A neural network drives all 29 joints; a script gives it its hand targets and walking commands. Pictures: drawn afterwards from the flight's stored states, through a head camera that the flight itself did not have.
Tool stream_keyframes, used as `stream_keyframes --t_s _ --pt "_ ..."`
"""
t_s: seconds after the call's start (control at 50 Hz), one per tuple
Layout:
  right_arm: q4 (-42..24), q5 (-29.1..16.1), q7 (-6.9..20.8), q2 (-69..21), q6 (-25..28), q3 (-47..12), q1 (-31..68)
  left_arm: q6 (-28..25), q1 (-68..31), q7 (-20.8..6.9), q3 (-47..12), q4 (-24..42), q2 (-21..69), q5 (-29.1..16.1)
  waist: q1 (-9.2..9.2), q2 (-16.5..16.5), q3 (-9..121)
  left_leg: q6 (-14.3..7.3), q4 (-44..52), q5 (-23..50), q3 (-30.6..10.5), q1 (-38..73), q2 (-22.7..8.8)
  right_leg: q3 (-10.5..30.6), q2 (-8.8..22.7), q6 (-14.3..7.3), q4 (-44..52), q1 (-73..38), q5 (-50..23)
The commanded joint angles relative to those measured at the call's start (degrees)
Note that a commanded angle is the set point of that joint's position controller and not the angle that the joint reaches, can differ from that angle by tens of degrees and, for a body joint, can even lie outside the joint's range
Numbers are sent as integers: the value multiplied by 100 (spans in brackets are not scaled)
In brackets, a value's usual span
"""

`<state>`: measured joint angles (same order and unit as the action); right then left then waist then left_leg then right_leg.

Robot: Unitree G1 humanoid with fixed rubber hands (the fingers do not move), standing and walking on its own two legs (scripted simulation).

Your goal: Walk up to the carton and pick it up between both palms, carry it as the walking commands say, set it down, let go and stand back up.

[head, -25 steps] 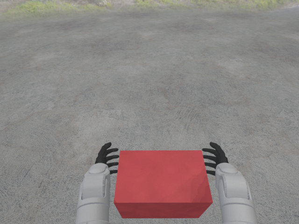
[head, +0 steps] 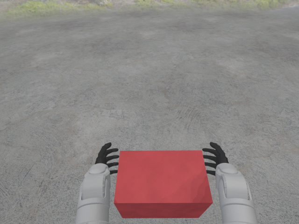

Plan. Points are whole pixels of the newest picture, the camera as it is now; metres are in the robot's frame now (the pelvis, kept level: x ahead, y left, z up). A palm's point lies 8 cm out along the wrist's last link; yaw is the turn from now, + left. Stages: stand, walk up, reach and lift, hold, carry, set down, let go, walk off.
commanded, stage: hold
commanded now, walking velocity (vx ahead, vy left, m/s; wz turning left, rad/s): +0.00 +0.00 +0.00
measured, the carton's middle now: (160, 185) +0.28 +0.00 -0.04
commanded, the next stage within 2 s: carry in 0.24 s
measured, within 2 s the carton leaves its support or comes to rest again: neither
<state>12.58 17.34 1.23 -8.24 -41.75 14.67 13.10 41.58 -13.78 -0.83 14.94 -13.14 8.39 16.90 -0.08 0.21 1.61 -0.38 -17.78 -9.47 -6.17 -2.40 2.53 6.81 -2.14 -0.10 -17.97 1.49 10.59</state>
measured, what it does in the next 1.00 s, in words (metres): walks ahead: right foot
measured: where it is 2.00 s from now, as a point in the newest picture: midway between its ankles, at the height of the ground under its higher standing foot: (150, 158)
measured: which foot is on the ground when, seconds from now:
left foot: down 0.00-0.72, up 0.74-1.00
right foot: down 0.00-0.46, up 0.48-0.68, down 0.70-1.00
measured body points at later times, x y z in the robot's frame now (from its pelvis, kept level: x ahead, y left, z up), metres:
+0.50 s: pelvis +0.04 +0.01 -0.01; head +0.01 +0.02 +0.44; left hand +0.33 +0.19 +0.06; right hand +0.34 -0.14 +0.07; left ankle +0.01 +0.12 -0.75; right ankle +0.00 -0.12 -0.74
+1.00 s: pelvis +0.28 +0.00 +0.00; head +0.28 +0.00 +0.45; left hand +0.53 +0.19 +0.09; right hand +0.55 -0.14 +0.09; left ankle +0.37 +0.14 -0.72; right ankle +0.17 -0.09 -0.75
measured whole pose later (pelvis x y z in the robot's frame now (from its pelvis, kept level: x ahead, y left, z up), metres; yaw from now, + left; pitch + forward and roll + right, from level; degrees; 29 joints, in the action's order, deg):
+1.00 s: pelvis +0.28 +0.00 +0.00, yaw +2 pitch +6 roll +1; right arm -29.6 5.9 -10.2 -7.3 -71.0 3.8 4.2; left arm 70.2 -4.4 12.0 3.7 28.9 7.3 5.2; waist 2.9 0.9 7.4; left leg -0.2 -34.9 -9.2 7.9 -32.3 -4.5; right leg -10.6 1.6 -1.2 -13.3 2.9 16.2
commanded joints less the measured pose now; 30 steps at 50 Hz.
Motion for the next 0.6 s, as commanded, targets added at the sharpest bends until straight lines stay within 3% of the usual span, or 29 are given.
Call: stream_keyframes --t_s 0.0,0.2,0.22,0.24,0.28,0.3,0.36,0.38,0.42,0.44,0.46,0.48,0.5,0.52,0.54,0.58 --pt "-37 -1589 1539 -4814 164 -3224 2770 -101 -2679 -1561 -3198 -35 4935 -1589 1 -3 955 60 179 866 206 373 236 -238 -251 19 282 113 -848" --pt "-71 -1595 1527 -4806 169 -3246 2733 -106 -2646 -1560 -3213 11 4904 -1582 3 4 956 55 181 892 207 367 247 -224 -249 23 292 84 -887" --pt "-277 -1731 1593 -4894 170 -3382 2830 -127 -2762 -1621 -3374 -21 4998 -1702 27 -97 823 -82 -333 -189 -79 -617 -811 -290 735 -107 -256 938 289" --pt "-323 -1765 1591 -4952 133 -3508 2865 -114 -2756 -1624 -3354 -46 5086 -1735 54 -73 879 -204 -196 -972 -330 -797 -765 -140 637 -190 -141 973 1096" --pt "-483 -1895 1577 -4982 62 -3729 3114 -43 -2849 -1586 -3535 184 5102 -1832 122 -34 920 -258 -395 -2452 -306 -1449 -665 -16 665 -327 -133 1046 2572" --pt "-654 -1969 1562 -5034 19 -3847 3204 -7 -2941 -1553 -3627 378 5155 -1899 148 88 842 -202 -628 -2635 -190 -1854 -607 234 815 -425 15 975 2923" --pt "-1373 -2256 1431 -5088 -244 -4158 3098 254 -2863 -1372 -4057 1166 5282 -2187 158 751 1126 -105 -1655 -1720 675 -2162 -212 1005 1378 -779 470 591 2782" --pt "-1501 -2302 1363 -5020 -361 -4204 2979 383 -2755 -1303 -4178 1326 5244 -2206 125 867 1183 -121 -1520 -1511 902 -1985 -172 983 1513 -872 560 691 2657" --pt "-1793 -2455 1231 -4999 -622 -4385 2782 678 -2651 -1153 -4441 1769 5239 -2308 -2 537 1235 -211 -535 -1369 1030 -1032 -192 266 1189 -736 134 1292 2307" --pt "-1931 -2510 1167 -5039 -757 -4435 2587 839 -2627 -1087 -4580 2036 5283 -2409 -108 -125 1223 -351 23 -1609 379 -261 -581 -344 761 -460 -704 1986 1773" --pt "-2043 -2495 1090 -5000 -894 -4409 2323 1014 -2589 -1046 -4654 2291 5311 -2490 -191 -1331 1280 -712 548 -1616 -1141 503 -1575 -1023 288 -141 -2054 2971 1451" --pt "-2337 -2528 999 -5046 -1025 -4495 2171 1174 -2584 -1021 -4739 2589 5302 -2639 -187 -1630 1146 -1140 625 -892 -2107 1006 -2241 -1294 144 -28 -2643 3885 1731" --pt "-2716 -2608 893 -5117 -1175 -4641 2146 1330 -2535 -990 -4860 2899 5295 -2825 -209 -1185 999 -1358 560 -186 -2163 1158 -2365 -1061 332 -74 -2745 4176 1918" --pt "-2997 -2693 798 -5160 -1346 -4711 2156 1493 -2408 -938 -4908 3121 5288 -2966 -212 -773 1055 -1372 470 76 -1853 1173 -2342 -959 457 -99 -2635 4157 1887" --pt "-3286 -2790 710 -5191 -1514 -4770 2105 1667 -2197 -876 -4926 3301 5292 -3079 -202 -630 1146 -1301 441 200 -1456 1187 -2243 -978 520 -115 -2278 4055 1755" --pt "-3639 -2863 554 -5070 -1838 -4761 1603 2001 -1675 -706 -4845 3516 5200 -3148 -191 -821 1316 -1061 257 1126 -563 1095 -1864 -1409 306 -75 -1609 3497 1201"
